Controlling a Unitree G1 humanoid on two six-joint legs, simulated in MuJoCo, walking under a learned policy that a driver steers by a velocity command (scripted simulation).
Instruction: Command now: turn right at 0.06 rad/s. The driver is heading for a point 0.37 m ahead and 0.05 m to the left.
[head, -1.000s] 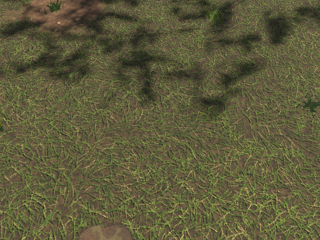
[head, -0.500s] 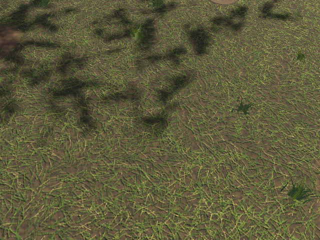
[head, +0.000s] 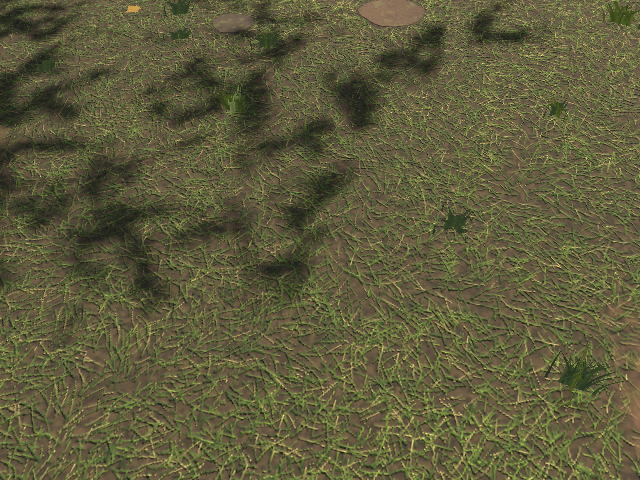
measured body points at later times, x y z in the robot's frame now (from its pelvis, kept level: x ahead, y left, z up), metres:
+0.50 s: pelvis +0.06 +0.05 +0.01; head +0.08 +0.06 +0.45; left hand +0.17 +0.32 -0.12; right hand +0.16 -0.21 -0.12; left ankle +0.04 +0.13 -0.74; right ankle +0.04 -0.12 -0.71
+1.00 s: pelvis +0.12 +0.00 +0.00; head +0.12 -0.01 +0.45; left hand +0.20 +0.27 -0.13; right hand +0.13 -0.27 -0.15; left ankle +0.04 +0.13 -0.74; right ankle +0.11 -0.11 -0.73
